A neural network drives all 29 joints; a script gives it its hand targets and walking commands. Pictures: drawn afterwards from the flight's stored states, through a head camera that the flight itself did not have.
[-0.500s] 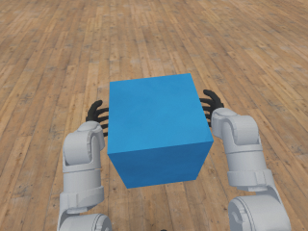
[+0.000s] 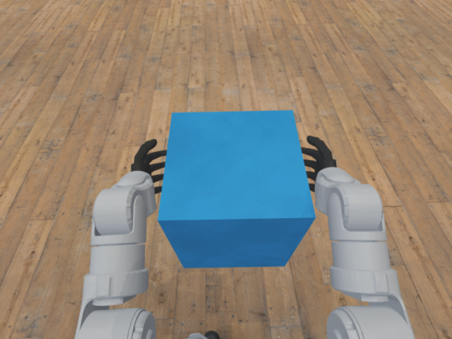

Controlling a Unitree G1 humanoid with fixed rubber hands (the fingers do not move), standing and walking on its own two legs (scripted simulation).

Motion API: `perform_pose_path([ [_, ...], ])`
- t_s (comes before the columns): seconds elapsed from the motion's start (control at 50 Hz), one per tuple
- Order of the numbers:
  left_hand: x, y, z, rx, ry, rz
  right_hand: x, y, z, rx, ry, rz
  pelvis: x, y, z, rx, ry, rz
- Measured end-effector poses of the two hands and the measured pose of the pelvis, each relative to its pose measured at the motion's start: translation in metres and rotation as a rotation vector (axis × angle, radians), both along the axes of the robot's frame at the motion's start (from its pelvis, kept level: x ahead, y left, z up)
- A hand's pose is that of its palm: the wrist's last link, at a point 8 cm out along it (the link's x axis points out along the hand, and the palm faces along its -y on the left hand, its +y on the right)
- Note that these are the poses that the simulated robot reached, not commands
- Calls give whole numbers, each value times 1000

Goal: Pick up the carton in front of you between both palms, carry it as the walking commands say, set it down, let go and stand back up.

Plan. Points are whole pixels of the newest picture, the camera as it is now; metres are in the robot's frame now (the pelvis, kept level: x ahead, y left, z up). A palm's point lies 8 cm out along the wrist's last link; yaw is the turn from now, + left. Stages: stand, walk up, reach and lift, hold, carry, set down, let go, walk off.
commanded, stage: carry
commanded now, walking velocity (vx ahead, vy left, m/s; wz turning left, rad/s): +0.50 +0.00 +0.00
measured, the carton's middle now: (233, 196) +0.38 +0.01 +0.02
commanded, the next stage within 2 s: none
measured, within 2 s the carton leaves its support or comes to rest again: neither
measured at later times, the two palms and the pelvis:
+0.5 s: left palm (181, 105) +0.56 +0.11 +0.10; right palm (321, 101) +0.57 -0.19 +0.09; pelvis +0.30 -0.05 +0.02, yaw +2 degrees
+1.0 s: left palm (174, 36) +0.85 +0.15 +0.10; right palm (283, 33) +0.84 -0.15 +0.11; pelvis +0.58 +0.01 +0.02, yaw -1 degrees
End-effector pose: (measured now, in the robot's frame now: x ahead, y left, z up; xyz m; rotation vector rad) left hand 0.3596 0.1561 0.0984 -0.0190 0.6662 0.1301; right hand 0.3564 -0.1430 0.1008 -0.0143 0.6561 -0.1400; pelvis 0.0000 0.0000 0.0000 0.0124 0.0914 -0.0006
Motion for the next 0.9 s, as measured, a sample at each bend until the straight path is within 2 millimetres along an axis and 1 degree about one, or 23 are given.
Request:
perform_pose_path([
  [0.06, 34, -9, 8, 4, 45, -41, 21, -9, 6, 9, 45, -46, 32, 8, 15, -21, 8, -16],
  [0.14, 70, -20, 21, -10, 67, -65, 47, -19, 21, 29, 65, -100, 76, 11, 31, -51, 14, -30],
  [0.22, 98, -25, 30, -39, 43, -42, 79, -24, 36, 44, 39, -117, 123, 5, 38, -62, 13, -28],
  [0.28, 115, -27, 31, -51, 25, -5, 106, -27, 39, 60, 21, -105, 162, -4, 38, -56, 6, -25],
  [0.36, 145, -33, 27, -43, 10, 38, 145, -33, 30, 78, 9, -75, 218, -21, 29, -37, -9, -19],
  [0.42, 174, -42, 17, -18, -1, 49, 178, -42, 13, 77, -1, -42, 260, -35, 13, -29, -26, 4],
  [0.44, 182, -45, 12, -2, 11, 47, 188, -45, 6, 77, 12, -33, 271, -38, 11, -38, -25, 13],
  [0.48, 194, -47, 2, 11, 65, 53, 203, -48, -5, 71, 66, -15, 291, -44, 13, -32, -22, 29],
  [0.52, 203, -48, -5, 11, 116, 66, 216, -48, -11, 67, 117, -2, 309, -49, 19, -18, -22, 36],
  [0.58, 221, -47, -6, 14, 146, 80, 241, -47, -12, 59, 147, 20, 336, -51, 27, -5, -20, 35],
  [0.62, 239, -46, -2, 15, 138, 84, 260, -46, -8, 57, 139, 27, 356, -51, 31, 0, -18, 32],
  [0.7, 286, -42, 9, 12, 92, 77, 304, -42, 4, 54, 93, 21, 400, -46, 34, 3, -19, 28],
  [0.78, 341, -32, 17, 3, 34, 61, 354, -33, 14, 50, 34, 4, 452, -33, 28, -5, -26, 26],
  [0.82, 371, -25, 17, -7, 6, 54, 382, -25, 16, 43, 6, -4, 482, -24, 21, -12, -32, 19],
  [0.86, 405, -16, 12, -20, -22, 46, 413, -16, 15, 36, -22, -15, 511, -14, 9, -15, -42, 5],
  [0.9, 435, -9, 6, -30, -11, 35, 440, -9, 12, 19, -12, -20, 535, -6, 5, 4, -38, -4],
])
